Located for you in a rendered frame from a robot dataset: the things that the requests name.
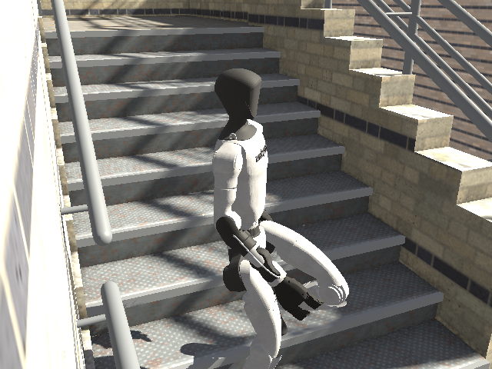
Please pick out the left robot upper arm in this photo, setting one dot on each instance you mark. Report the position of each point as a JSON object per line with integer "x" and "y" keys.
{"x": 255, "y": 123}

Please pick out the robot right hand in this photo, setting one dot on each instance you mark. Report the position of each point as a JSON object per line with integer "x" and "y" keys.
{"x": 291, "y": 293}

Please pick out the robot torso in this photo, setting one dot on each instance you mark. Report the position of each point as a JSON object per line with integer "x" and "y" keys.
{"x": 251, "y": 188}

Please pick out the right robot upper arm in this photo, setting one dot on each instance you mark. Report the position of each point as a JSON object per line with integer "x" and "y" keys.
{"x": 226, "y": 165}

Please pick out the robot left hand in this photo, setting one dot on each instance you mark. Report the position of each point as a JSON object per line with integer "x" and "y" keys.
{"x": 265, "y": 216}

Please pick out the right robot forearm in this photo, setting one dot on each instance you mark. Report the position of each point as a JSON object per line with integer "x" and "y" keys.
{"x": 227, "y": 228}

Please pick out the right robot thigh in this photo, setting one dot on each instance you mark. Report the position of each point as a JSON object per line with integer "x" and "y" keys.
{"x": 260, "y": 306}

